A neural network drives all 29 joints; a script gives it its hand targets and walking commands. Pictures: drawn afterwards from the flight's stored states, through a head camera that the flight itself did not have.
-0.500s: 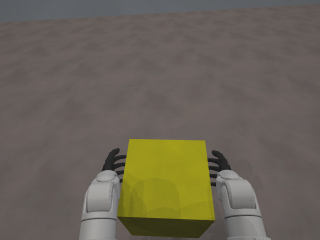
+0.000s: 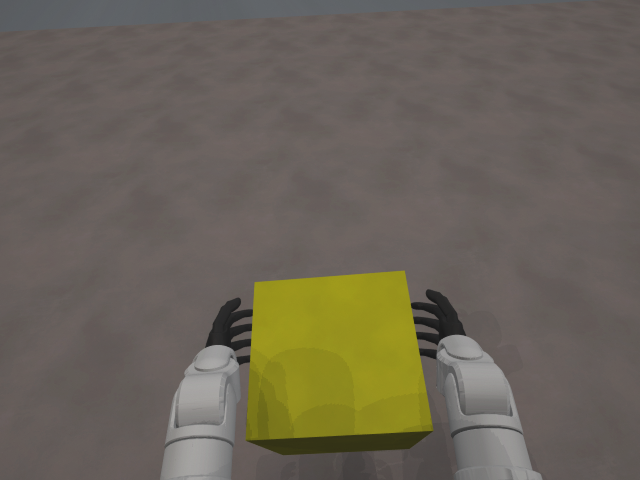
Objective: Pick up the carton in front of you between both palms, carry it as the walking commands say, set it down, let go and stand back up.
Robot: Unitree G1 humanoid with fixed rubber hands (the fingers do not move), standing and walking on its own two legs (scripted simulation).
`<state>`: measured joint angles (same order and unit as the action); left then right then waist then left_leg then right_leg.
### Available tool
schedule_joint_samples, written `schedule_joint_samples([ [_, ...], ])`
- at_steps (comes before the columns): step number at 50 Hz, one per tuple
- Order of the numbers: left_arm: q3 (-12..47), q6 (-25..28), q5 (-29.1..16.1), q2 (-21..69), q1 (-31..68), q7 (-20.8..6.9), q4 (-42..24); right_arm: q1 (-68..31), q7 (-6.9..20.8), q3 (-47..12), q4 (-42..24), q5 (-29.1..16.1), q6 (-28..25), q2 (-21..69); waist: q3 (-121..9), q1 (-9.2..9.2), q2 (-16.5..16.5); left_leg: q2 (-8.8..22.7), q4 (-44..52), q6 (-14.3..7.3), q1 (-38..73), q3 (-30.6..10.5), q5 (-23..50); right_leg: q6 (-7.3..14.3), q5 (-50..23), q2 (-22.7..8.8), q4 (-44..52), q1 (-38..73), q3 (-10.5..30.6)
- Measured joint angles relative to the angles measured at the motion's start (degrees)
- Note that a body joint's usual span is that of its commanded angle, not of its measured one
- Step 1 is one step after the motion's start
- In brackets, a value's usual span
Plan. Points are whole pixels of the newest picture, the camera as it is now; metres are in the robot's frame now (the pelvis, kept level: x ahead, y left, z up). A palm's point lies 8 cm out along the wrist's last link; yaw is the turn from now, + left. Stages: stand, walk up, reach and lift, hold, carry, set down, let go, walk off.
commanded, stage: carry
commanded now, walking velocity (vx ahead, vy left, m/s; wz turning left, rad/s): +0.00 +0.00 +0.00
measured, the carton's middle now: (337, 372) +0.32 +0.00 -0.07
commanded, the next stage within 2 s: hold in 1.16 s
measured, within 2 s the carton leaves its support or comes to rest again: neither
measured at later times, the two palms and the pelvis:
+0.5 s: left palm (208, 359) +0.28 +0.17 +0.04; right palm (439, 352) +0.29 -0.13 +0.04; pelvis -0.01 +0.01 +0.00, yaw +0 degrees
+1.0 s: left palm (201, 363) +0.28 +0.18 +0.03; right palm (434, 358) +0.28 -0.12 +0.04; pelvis -0.01 +0.02 +0.00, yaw +0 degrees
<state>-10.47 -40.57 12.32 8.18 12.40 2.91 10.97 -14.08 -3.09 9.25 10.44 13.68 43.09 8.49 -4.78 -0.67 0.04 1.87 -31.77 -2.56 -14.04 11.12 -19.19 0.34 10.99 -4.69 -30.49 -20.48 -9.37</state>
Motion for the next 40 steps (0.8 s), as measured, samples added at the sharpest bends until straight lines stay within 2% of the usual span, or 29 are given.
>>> schedule_joint_samples([
  [13, -0.2, -1.9, 1.5, 0.2, 1.2, 0.1, 1.3, -0.7, 1.1, 1.5, 2.8, 1.2, -0.9, 0.2, -0.8, -0.1, -0.1, -0.7, -0.1, -0.8, 0.3, 0.3, 0.0, -0.8, -0.2, -0.7, -0.3, 0.2, 0.4],
  [24, -0.6, -1.2, 1.5, 0.2, 1.2, -0.3, 1.0, -0.1, 0.4, 0.5, 1.4, 0.5, -0.7, 0.0, -0.1, 0.53, -0.3, -1.1, -0.1, -1.4, -0.4, 0.1, 0.3, -1.2, -1.0, -1.1, 0.6, 0.0, 0.3],
  [40, 0.0, -1.7, 1.3, 0.1, 0.7, 0.0, 0.8, 0.0, 0.8, 1.1, 2.2, 0.5, -1.2, 0.0, 0.3, -0.11, -0.3, -1.4, -0.5, -2.1, -0.2, 1.0, 0.0, -1.9, -1.2, -1.5, 0.1, -0.2, 1.2],
])
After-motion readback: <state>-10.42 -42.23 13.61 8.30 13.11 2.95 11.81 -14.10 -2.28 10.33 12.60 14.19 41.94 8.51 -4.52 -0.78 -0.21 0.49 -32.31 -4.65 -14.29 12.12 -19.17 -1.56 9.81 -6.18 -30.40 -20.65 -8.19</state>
